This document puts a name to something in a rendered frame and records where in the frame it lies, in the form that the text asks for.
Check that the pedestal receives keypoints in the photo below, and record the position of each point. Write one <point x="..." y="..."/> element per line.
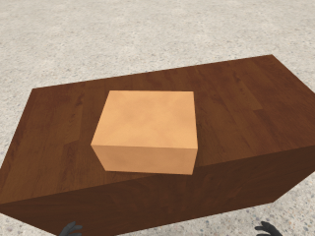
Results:
<point x="255" y="126"/>

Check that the left robot hand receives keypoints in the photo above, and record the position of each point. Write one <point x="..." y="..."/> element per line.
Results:
<point x="70" y="227"/>

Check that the right robot hand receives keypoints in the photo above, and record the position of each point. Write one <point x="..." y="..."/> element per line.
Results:
<point x="267" y="227"/>

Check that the carton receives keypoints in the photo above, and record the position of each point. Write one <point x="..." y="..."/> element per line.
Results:
<point x="148" y="131"/>

